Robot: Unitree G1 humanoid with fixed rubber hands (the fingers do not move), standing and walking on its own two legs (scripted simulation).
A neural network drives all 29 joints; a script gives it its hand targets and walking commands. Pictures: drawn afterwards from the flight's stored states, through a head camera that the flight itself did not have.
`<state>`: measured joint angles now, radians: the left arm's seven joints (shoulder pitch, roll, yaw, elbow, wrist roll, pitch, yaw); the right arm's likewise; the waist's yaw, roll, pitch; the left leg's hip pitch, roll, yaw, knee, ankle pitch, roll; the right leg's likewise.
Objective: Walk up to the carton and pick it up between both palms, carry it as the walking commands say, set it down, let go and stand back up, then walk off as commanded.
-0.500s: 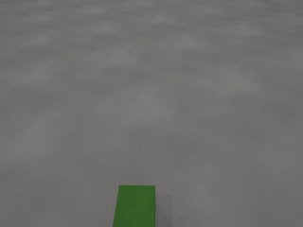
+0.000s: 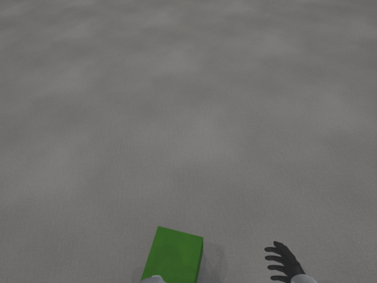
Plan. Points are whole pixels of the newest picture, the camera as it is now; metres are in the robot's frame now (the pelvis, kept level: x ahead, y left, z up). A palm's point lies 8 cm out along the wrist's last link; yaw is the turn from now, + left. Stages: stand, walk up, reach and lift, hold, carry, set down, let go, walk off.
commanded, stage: walk off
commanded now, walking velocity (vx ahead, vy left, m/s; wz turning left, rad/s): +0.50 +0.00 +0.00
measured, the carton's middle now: (176, 263) +0.30 +0.13 -0.65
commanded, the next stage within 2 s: stand in 0.28 s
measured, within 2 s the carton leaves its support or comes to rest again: rests again in 0.78 s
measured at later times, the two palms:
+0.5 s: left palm (139, 188) +0.39 +0.20 -0.13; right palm (321, 282) +0.20 -0.27 -0.16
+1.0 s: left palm out of the picture +0.12 +0.22 -0.14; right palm (321, 282) +0.20 -0.26 -0.14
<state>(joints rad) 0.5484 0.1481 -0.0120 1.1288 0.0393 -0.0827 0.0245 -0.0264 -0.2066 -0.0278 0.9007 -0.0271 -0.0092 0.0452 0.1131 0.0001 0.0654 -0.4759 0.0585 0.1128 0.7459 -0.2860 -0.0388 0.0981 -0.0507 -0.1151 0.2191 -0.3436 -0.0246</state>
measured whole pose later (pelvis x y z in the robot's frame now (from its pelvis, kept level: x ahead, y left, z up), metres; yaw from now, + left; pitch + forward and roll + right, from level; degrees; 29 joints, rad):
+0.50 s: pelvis +0.26 -0.04 -0.02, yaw +0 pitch -1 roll +5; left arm 0.10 0.23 0.03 0.95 0.04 -0.07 0.00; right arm 0.37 -0.18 -0.04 1.11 0.01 -0.05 -0.01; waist -0.07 -0.06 0.10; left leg -0.05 0.03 0.06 0.94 -0.58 -0.04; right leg -0.46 -0.13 -0.13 0.58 -0.12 -0.07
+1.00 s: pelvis +0.19 -0.03 +0.00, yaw +0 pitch -3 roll +0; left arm 0.41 0.21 0.05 1.12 0.03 0.06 0.02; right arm 0.30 -0.18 -0.04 1.09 -0.03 0.05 -0.05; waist 0.05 0.00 0.02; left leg 0.03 0.05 0.09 0.31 -0.30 0.00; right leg -0.46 -0.03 -0.08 0.70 -0.27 0.05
